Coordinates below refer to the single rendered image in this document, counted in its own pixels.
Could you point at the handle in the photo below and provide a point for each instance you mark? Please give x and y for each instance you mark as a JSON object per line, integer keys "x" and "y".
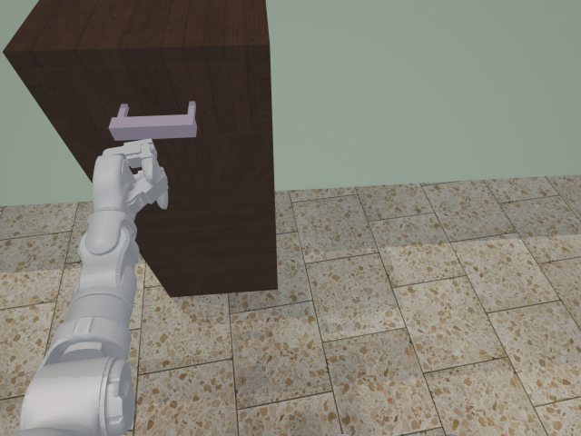
{"x": 153, "y": 127}

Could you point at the left robot upper arm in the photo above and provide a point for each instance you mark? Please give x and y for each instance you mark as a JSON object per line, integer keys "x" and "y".
{"x": 92, "y": 397}

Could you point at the left robot forearm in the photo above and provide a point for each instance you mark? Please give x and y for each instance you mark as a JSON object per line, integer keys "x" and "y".
{"x": 99, "y": 312}

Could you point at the left robot hand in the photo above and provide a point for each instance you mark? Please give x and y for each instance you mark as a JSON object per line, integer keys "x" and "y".
{"x": 115, "y": 187}

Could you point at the cabinet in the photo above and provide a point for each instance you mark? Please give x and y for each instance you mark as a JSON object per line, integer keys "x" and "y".
{"x": 218, "y": 233}

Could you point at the drawer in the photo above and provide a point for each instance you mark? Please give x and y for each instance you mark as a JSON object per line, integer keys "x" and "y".
{"x": 87, "y": 97}

